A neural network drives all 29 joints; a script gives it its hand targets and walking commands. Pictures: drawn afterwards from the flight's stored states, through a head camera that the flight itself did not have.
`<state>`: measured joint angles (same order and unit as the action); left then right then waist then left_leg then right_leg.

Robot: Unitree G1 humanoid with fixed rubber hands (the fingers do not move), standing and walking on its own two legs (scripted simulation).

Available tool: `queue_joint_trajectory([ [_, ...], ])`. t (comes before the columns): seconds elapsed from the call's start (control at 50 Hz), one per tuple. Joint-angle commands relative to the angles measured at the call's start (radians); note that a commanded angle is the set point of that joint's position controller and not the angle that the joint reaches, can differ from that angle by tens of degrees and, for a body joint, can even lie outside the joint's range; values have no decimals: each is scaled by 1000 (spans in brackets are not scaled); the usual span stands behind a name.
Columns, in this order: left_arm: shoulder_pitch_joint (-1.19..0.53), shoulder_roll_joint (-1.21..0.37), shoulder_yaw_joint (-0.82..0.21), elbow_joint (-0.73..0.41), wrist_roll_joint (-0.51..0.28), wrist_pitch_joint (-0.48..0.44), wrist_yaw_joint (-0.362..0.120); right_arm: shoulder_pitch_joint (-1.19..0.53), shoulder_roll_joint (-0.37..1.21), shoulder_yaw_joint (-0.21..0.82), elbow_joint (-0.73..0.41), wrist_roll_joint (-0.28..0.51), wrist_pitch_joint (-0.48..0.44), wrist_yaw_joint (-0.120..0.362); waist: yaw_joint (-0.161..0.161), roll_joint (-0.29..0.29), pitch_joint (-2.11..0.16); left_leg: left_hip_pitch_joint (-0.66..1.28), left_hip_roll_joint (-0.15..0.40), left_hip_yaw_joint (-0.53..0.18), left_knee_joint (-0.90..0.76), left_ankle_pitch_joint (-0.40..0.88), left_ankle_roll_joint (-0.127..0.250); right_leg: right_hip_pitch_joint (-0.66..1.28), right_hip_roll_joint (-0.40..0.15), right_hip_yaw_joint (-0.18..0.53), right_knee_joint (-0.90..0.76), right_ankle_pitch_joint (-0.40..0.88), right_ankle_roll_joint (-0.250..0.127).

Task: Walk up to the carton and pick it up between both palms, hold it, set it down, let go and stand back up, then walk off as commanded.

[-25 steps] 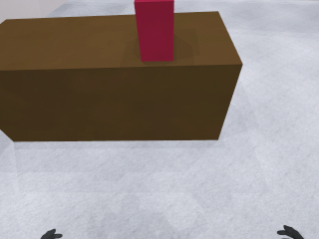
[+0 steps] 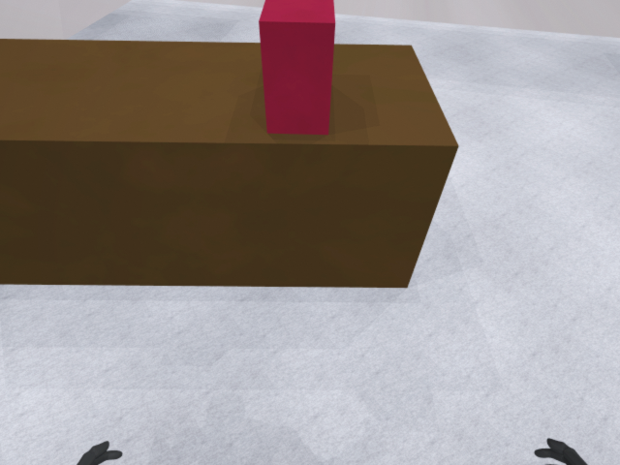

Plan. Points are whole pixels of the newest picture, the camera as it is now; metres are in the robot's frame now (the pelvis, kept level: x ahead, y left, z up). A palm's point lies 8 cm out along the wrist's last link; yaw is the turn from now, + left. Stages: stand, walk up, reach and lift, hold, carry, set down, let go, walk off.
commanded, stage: stand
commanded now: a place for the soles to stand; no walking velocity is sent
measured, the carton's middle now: (299, 57) +1.10 +0.03 +0.04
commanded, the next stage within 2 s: none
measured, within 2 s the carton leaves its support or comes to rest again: neither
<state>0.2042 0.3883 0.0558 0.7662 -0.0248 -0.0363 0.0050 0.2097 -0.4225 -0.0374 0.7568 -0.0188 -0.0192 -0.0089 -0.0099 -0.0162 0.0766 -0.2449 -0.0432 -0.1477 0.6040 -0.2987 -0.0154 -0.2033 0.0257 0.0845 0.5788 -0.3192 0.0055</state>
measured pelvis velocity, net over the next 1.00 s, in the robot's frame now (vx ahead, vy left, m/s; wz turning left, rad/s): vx -0.01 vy -0.01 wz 0.00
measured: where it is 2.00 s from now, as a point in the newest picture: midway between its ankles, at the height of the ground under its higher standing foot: outside the picture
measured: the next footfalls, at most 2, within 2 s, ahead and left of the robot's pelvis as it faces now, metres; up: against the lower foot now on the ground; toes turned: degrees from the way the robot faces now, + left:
none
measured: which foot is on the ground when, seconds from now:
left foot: down 0.00-1.00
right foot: down 0.00-1.00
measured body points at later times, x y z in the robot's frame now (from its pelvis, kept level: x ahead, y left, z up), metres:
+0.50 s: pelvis +0.00 -0.01 +0.00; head +0.00 -0.01 +0.45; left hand +0.12 +0.30 -0.09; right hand +0.14 -0.33 -0.08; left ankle +0.02 +0.13 -0.73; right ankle +0.00 -0.14 -0.73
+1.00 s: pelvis -0.01 -0.01 +0.01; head -0.01 -0.01 +0.46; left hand +0.10 +0.30 -0.09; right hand +0.11 -0.33 -0.09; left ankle +0.02 +0.13 -0.73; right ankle +0.00 -0.14 -0.73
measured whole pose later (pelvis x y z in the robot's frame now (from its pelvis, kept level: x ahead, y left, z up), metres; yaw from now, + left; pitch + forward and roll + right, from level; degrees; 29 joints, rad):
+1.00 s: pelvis -0.01 -0.01 +0.01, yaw +0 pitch -3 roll +0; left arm 0.20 0.39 0.06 0.84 -0.02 -0.03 0.00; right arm 0.17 -0.42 0.00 0.84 -0.01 -0.02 -0.01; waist 0.00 -0.01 0.06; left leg -0.22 -0.03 -0.15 0.49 -0.22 -0.03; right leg -0.20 0.02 0.09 0.52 -0.26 0.00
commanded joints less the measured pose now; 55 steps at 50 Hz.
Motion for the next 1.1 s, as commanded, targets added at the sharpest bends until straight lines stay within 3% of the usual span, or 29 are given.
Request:
queue_joint_trajectory([
  [0.0, -69, 192, 22, -42, 30, -18, 2, -49, -164, -48, -12, -4, -24, 7, -5, 99, -43, -10, 100, -136, -180, 84, 73, -20, -85, 80, -144, 85, -76],
  [0.02, -89, 193, 22, -55, 31, -15, 1, -70, -163, -42, -22, 6, -23, 3, 4, 49, -22, -66, 109, -174, -200, 23, 91, -12, -78, 78, -131, 37, -69],
  [0.06, -71, 200, 26, -36, 31, -16, -3, -36, -157, -40, -9, 8, -21, 6, 1, 96, -57, -94, 109, -168, -245, -20, 73, 72, -74, 86, -121, 42, -63],
  [0.1, -89, 183, 17, 0, 44, -11, -1, -127, -169, -38, -11, 6, -30, 2, 40, 37, -4, -48, 111, -114, -214, 114, 78, -4, -95, 95, -153, 117, -70],
  [0.14, -54, 193, 16, 3, 24, -24, 8, -99, -175, -31, -4, 17, -29, 8, 36, 43, -76, 36, 101, -83, -176, 220, 91, 29, -108, 113, -158, 190, -63],
  [0.16, -75, 189, 20, 19, 40, -16, 7, -99, -160, -22, 1, 23, -31, 5, 13, -28, -74, 76, 102, -75, -161, 302, 80, 5, -108, 95, -150, 256, -70],
  [0.26, -52, 193, 24, 22, 30, -26, 12, -117, -154, -24, 6, 19, -29, 6, 18, 49, -137, 73, 98, -49, -120, 315, 79, 85, -149, 138, -165, 393, -61],
  [0.28, -77, 216, 22, 32, 26, -14, 3, -119, -153, -25, 5, 9, -32, 2, 9, -73, -102, 89, 100, -39, -134, 259, 75, 24, -129, 116, -193, 310, -66],
  [0.3, -90, 176, 9, 40, 35, -14, 7, -96, -145, -12, 10, 18, -25, -1, -7, -19, -134, 104, 94, -55, -145, 283, 73, 43, -123, 105, -158, 361, -72],
  [0.32, -104, 201, 23, 30, 33, -8, 7, -109, -135, -12, 7, 15, -27, 6, 22, 10, -116, 70, 98, -46, -146, 253, 72, 48, -135, 108, -167, 305, -79],
  [0.36, -95, 195, 22, 32, 28, -12, 7, -132, -158, -16, 22, 5, -24, 3, 26, -36, -98, 93, 94, -41, -146, 252, 68, 12, -126, 119, -195, 246, -54],
  [0.38, -119, 205, 16, 29, 36, -7, 8, -137, -160, -21, 13, 9, -19, 13, 5, 42, -63, 76, 88, -30, -143, 230, 67, -15, -136, 138, -224, 238, -63],
  [0.44, -55, 211, 17, 57, 27, -15, 6, -102, -149, -7, 33, 9, -10, 9, 15, 22, -87, 72, 94, -40, -163, 213, 73, 28, -132, 122, -218, 231, -37],
  [0.46, -72, 228, 26, 57, 31, -15, 5, -111, -147, -13, 23, 21, -10, 2, 12, -37, -49, 73, 98, -41, -162, 204, 74, -11, -134, 136, -225, 231, -40],
  [0.52, -92, 236, 30, 37, 38, -9, 0, -112, -178, -15, 29, 18, -10, 0, 22, -10, -13, 63, 82, -39, -177, 182, 71, -51, -118, 128, -243, 51, -50],
  [0.58, -84, 187, 16, 55, 43, -13, -3, -121, -168, -12, 41, 18, -22, 5, 8, -3, -80, 90, 113, -62, -202, 200, 70, -11, -106, 107, -217, 192, -59],
  [0.6, -68, 181, 17, 65, 35, -11, -8, -131, -185, -14, 43, 6, -23, 2, 36, -16, -75, 69, 117, -52, -177, 197, 72, -6, -109, 116, -242, 164, -50],
  [0.62, -93, 208, 15, 69, 51, -18, 4, -108, -140, -11, 43, 25, -22, 7, -20, -12, -40, 70, 98, -59, -205, 162, 61, -16, -112, 126, -237, 166, -62],
  [0.64, -77, 236, 32, 61, 41, -13, 5, -111, -148, -4, 59, 21, -17, 9, 16, 6, -36, 69, 98, -52, -198, 195, 78, -23, -126, 144, -228, 149, -54],
  [0.68, -111, 204, 24, 50, 38, -5, 0, -129, -145, -6, 56, 14, -27, 11, 12, -39, -84, 74, 104, -58, -201, 217, 63, -6, -101, 104, -216, 176, -62],
  [0.7, -72, 235, 29, 64, 40, -7, 6, -126, -150, -4, 62, 16, -23, 12, 27, 7, -46, 61, 101, -51, -209, 199, 61, -18, -115, 134, -237, 111, -50],
  [0.82, -90, 203, 19, 71, 49, -12, -4, -116, -161, -1, 82, 6, -15, 8, 27, 30, -21, 73, 112, -54, -211, 144, 63, -69, -117, 134, -258, 15, -52],
  [0.84, -101, 208, 18, 64, 42, -12, -2, -142, -176, -14, 73, 14, -22, 11, 8, -30, -71, 73, 108, -52, -194, 120, 65, -30, -102, 132, -268, 48, -49],
  [0.9, -71, 207, 15, 91, 33, -2, -11, -137, -146, -1, 94, 14, -20, 11, 9, 41, -51, 74, 104, -35, -202, 132, 60, -38, -111, 138, -269, 107, -58],
  [0.92, -92, 200, 19, 91, 32, -11, -13, -106, -151, -3, 99, 10, -19, 6, 21, -14, -26, 65, 116, -50, -233, 177, 62, -18, -133, 129, -255, 112, -59],
  [0.98, -88, 211, 18, 85, 27, -17, -9, -128, -181, -13, 104, 7, -24, 12, 28, 13, -69, 93, 111, -53, -218, 234, 61, 3, -113, 130, -227, 183, -52],
  [1.0, -107, 221, 31, 92, 34, -5, -5, -119, -181, -13, 108, 9, -20, 14, 32, -46, -130, 99, 124, -53, -218, 272, 58, 48, -109, 100, -230, 188, -46],
  [1.06, -51, 218, 24, 95, 31, 2, -1, -141, -164, 4, 106, 10, -26, 9, 44, 36, -93, 56, 109, -46, -208, 213, 59, 67, -123, 118, -241, 213, -57],
  [1.08, -87, 184, 15, 97, 34, -2, 1, -116, -139, 6, 101, 11, -26, 0, 11, -53, -98, 55, 109, -49, -195, 209, 59, 53, -133, 129, -239, 199, -64],
])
